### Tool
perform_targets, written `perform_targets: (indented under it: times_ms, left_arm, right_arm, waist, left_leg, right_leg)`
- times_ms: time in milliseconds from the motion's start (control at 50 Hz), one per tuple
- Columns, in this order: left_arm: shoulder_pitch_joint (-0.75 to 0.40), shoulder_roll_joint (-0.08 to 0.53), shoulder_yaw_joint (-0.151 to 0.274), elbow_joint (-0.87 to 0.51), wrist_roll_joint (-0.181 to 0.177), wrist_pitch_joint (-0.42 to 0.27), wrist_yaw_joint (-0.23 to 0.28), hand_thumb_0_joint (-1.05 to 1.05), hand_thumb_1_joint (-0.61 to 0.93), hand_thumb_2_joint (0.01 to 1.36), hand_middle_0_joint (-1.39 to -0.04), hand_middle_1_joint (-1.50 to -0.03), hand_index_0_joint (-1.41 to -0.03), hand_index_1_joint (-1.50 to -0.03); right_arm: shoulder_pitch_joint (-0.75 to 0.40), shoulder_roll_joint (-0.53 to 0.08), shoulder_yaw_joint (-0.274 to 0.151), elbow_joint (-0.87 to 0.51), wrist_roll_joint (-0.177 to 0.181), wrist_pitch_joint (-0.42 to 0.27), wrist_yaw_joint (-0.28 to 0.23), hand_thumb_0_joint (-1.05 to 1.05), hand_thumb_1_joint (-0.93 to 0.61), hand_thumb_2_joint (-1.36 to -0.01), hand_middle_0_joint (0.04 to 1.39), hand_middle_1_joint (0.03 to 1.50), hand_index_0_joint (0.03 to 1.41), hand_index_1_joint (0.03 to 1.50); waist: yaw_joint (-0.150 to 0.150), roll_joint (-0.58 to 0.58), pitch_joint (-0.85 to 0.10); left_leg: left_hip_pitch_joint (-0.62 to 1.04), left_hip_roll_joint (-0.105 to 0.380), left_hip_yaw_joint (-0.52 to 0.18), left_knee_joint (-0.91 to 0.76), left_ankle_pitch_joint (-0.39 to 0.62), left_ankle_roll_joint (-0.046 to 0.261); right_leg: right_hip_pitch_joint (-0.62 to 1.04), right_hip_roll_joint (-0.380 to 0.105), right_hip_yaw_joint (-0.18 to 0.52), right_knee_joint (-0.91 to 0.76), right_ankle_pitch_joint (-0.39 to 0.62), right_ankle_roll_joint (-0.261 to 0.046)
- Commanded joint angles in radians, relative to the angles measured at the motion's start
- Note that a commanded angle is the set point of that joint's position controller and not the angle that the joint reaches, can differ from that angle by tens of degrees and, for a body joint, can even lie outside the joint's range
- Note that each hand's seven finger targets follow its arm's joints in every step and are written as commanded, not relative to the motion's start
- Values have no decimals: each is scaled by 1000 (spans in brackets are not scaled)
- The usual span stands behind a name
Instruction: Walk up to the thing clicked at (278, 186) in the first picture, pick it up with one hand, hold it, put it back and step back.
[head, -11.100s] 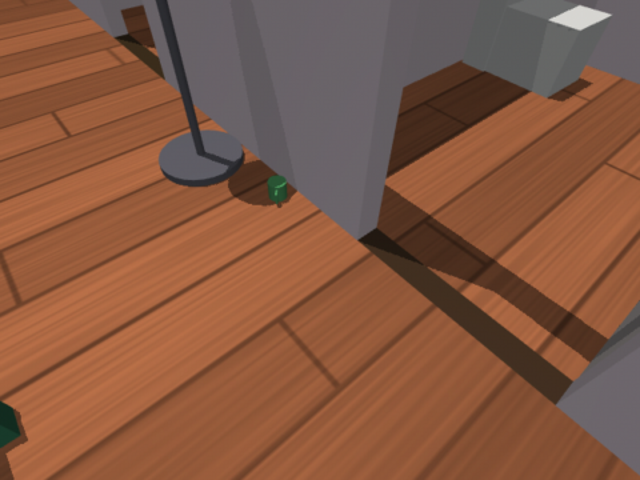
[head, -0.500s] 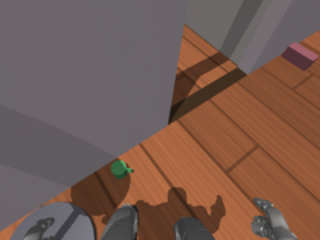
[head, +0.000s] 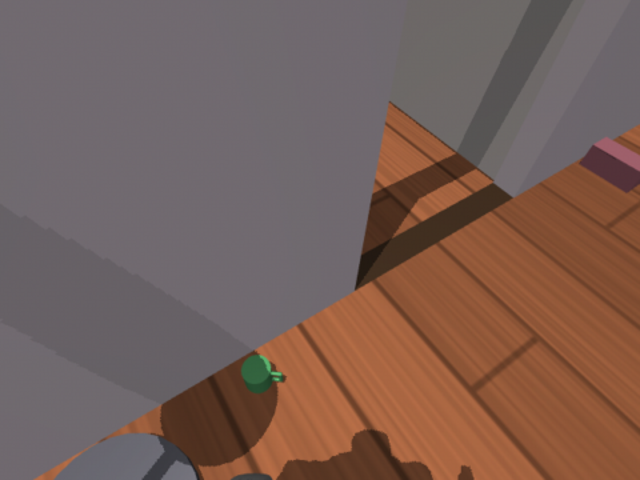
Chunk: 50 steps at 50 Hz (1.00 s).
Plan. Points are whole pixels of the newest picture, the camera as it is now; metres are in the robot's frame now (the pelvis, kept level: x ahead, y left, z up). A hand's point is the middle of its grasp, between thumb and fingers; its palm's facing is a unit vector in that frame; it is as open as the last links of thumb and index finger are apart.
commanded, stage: walk up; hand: left
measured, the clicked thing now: (263, 374) +0.48 +0.18 -0.72
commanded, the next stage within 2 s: stand in 0.90 s
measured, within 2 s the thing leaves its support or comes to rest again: neither
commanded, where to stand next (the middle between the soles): +0.09 -0.04 m, yaw +0 degrees
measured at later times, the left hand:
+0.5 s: hand out of the picture +0.11 +0.24 -0.14, palm faces -0.02 -0.90 -0.44, open 7.4 cm
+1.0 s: hand out of the picture +0.09 +0.24 -0.13, palm faces -0.06 -0.92 -0.39, open 7.4 cm
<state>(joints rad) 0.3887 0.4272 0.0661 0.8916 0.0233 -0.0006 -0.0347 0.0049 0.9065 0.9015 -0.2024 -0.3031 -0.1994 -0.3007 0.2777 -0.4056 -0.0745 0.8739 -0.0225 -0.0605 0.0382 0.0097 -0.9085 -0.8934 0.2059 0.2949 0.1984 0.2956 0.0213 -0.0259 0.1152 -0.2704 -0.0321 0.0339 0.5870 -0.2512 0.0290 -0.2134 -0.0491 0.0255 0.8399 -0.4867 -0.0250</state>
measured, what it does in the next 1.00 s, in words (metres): steps on the spot: right foot, then left foot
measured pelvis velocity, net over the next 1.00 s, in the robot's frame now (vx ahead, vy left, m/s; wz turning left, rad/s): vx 0.01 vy -0.03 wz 0.01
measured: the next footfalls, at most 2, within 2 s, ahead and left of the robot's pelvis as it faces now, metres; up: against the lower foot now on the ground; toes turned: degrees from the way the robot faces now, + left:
right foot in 0.32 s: +0.15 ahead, -0.15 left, +0.00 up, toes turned -1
left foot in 0.60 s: -0.02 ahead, +0.09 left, +0.00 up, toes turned +4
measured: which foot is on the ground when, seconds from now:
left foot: down 0.00-0.32, up 0.34-0.58, down 0.60-0.96, up 0.98-1.00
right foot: up 0.00-0.30, down 0.32-0.62, up 0.64-0.88, down 0.90-1.00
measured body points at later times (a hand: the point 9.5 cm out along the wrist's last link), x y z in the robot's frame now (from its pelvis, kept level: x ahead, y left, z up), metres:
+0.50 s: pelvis -0.02 -0.02 -0.02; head +0.05 -0.05 +0.43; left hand +0.11 +0.28 -0.11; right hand +0.10 -0.34 -0.15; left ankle -0.06 +0.11 -0.66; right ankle +0.11 -0.15 -0.72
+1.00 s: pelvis +0.01 -0.03 +0.01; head +0.04 -0.04 +0.46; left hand +0.09 +0.28 -0.11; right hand +0.03 -0.35 -0.12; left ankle -0.05 +0.10 -0.71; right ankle +0.04 -0.13 -0.73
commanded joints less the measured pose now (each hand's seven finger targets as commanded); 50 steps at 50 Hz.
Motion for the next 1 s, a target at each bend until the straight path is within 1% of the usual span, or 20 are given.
perform_targets:
  times_ms: [0, 100, 160, 260, 280, 320, 420, 500, 560, 580, 600, 620, 660, 700, 820, 860, 880, 920, 940, 980]
  left_arm:
    - [-50, 211, 38, -118, -17, -30, 13, 0, 900, 900, -200, -300, -200, -300]
    - [-18, 139, 30, -47, -31, -17, 16, 0, 900, 900, -200, -300, -200, -300]
    - [-77, 142, 31, -60, -48, -7, 44, 0, 900, 900, -200, -300, -200, -300]
    - [-90, 183, 47, -54, -18, 1, 58, 0, 900, 900, -200, -300, -200, -300]
    - [-119, 220, 57, -69, -6, -7, 59, 0, 900, 900, -200, -300, -200, -300]
    - [-172, 308, 65, -118, -9, -10, 60, 0, 900, 900, -200, -300, -200, -300]
    - [-307, 202, 55, -149, 12, -5, 81, 0, 900, 900, -200, -300, -200, -300]
    - [-246, 233, 69, -123, 37, 0, 61, 0, 900, 900, -200, -300, -200, -300]
    - [-229, 222, 60, -94, 13, 23, 47, 0, 900, 900, -200, -300, -200, -300]
    - [-199, 155, 35, -91, 2, 26, 46, 0, 900, 900, -200, -300, -200, -300]
    - [-298, 143, 38, -102, -9, 14, 53, 0, 900, 900, -200, -300, -200, -300]
    - [-391, 225, 61, -93, 0, 1, 59, 0, 900, 900, -200, -300, -200, -300]
    - [-254, 129, 35, -32, -21, -10, 34, 0, 900, 900, -200, -300, -200, -300]
    - [-254, 160, 33, -22, -12, -26, 26, 0, 900, 900, -200, -300, -200, -300]
    - [-315, 164, 24, -63, 2, -58, 4, 0, 900, 900, -200, -300, -200, -300]
    - [-252, 146, 23, -52, -1, -69, 4, 0, 900, 900, -200, -300, -200, -300]
    - [-251, 81, 1, -9, -30, -72, 20, 0, 900, 900, -200, -300, -200, -300]
    - [-114, 245, 23, 29, -13, -84, 47, 0, 900, 900, -200, -300, -200, -300]
    - [-148, 240, 14, 37, -23, -77, 47, 0, 900, 900, -200, -300, -200, -300]
    - [-194, 186, -2, 24, -20, -70, 53, 0, 900, 900, -200, -300, -200, -300]
  right_arm:
    - [112, -302, -77, -88, 21, -33, -34, 0, -900, -900, 200, 300, 200, 300]
    - [-59, -202, -16, -112, 14, -28, -50, 0, -900, -900, 200, 300, 200, 300]
    - [-64, -218, -18, -112, 20, 21, -57, 0, -900, -900, 200, 300, 200, 300]
    - [-142, -211, -27, -145, 41, 89, -55, 0, -900, -900, 200, 300, 200, 300]
    - [-90, -166, -15, -131, 51, 95, -57, 0, -900, -900, 200, 300, 200, 300]
    - [-34, -158, -19, -112, 48, 120, -79, 0, -900, -900, 200, 300, 200, 300]
    - [47, -204, -37, -53, 41, 110, -66, 0, -900, -900, 200, 300, 200, 300]
    - [37, -198, -22, -15, 13, 82, -39, 0, -900, -900, 200, 300, 200, 300]
    - [139, -183, -31, 69, -11, 69, -33, 0, -900, -900, 200, 300, 200, 300]
    - [107, -226, -40, 57, -32, 64, -34, 0, -900, -900, 200, 300, 200, 300]
    - [-25, -339, -51, -10, -44, 57, -34, 0, -900, -900, 200, 300, 200, 300]
    - [-82, -328, -46, -18, -24, 47, -31, 0, -900, -900, 200, 300, 200, 300]
    - [-167, -222, -10, -15, -24, 11, -45, 0, -900, -900, 200, 300, 200, 300]
    - [-89, -251, -31, 8, -18, 2, -44, 0, -900, -900, 200, 300, 200, 300]
    - [81, -273, -54, 8, -16, 8, -21, 0, -900, -900, 200, 300, 200, 300]
    - [72, -271, -54, -16, -5, 8, -17, 0, -900, -900, 200, 300, 200, 300]
    - [-103, -180, -22, 0, 14, 18, -35, 0, -900, -900, 200, 300, 200, 300]
    - [-33, -98, 3, -27, 47, 21, -48, 0, -900, -900, 200, 300, 200, 300]
    - [-35, -135, 0, -18, 44, 34, -55, 0, -900, -900, 200, 300, 200, 300]
    - [-84, -142, 2, -7, 41, 45, -54, 0, -900, -900, 200, 300, 200, 300]
  waist:
    - [-52, 39, -29]
    - [9, 160, 28]
    - [-7, 253, -13]
    - [22, 150, -119]
    - [11, -12, -126]
    - [8, -224, -187]
    - [-20, -163, -245]
    - [20, -253, -251]
    - [-38, -108, -167]
    - [-31, 118, -99]
    - [-54, 269, 23]
    - [-74, 126, 140]
    - [9, 32, 75]
    - [-37, 155, -16]
    - [-116, 194, 7]
    - [-79, 188, -27]
    - [5, 137, -26]
    - [3, -114, -208]
    - [-13, -119, -205]
    - [-1, -85, -159]
  left_leg:
    - [239, 369, -522, -322, -194, 216]
    - [-104, 262, -135, -222, 490, 172]
    - [-62, 233, -105, -117, 776, 164]
    - [-123, 168, -129, 87, 328, 84]
    - [-170, 103, -104, 208, 200, 36]
    - [-151, -70, -140, 634, -443, -2]
    - [-183, -33, -160, 713, -231, -41]
    - [-118, -12, -9, 219, -421, -37]
    - [154, -27, 19, -184, -188, 13]
    - [188, 103, -263, -330, -414, 62]
    - [-44, 382, -676, -459, -753, 150]
    - [-249, 425, -679, -471, -731, 217]
    - [-42, 251, -371, -342, -274, 112]
    - [53, 238, -270, -311, -232, 112]
    - [281, 289, -298, -258, -16, 192]
    - [270, 292, -258, -186, 199, 190]
    - [125, 251, -179, -85, 509, 95]
    - [-35, 55, -38, 123, 86, -28]
    - [26, 58, -71, 119, -279, -1]
    - [-30, 47, -105, 122, -338, 8]
  right_leg:
    - [-442, -12, 139, 287, 18, -34]
    - [-134, -32, 33, 42, 126, 20]
    - [-119, 17, -45, 2, 188, 30]
    - [30, 38, -57, -244, 367, -1]
    - [47, -76, 86, -313, 603, -32]
    - [-78, -400, 480, -451, 822, -279]
    - [-45, -207, 223, -405, 206, -186]
    - [20, -207, 241, -473, -198, -169]
    - [-197, -148, 149, -354, -192, -70]
    - [-383, -50, 63, -143, -168, -3]
    - [-502, 72, -7, 4, -62, 34]
    - [-389, 8, 124, 74, -16, 24]
    - [-350, 52, 143, 69, 144, 16]
    - [-284, 39, 51, -32, 135, 19]
    - [-346, 53, -44, -192, 28, -4]
    - [-227, 50, -62, -291, 88, -24]
    - [0, 16, -18, -513, 408, -17]
    - [280, -255, 335, -469, 948, -124]
    - [205, -294, 323, -446, 977, -211]
    - [218, -260, 248, -456, 870, -202]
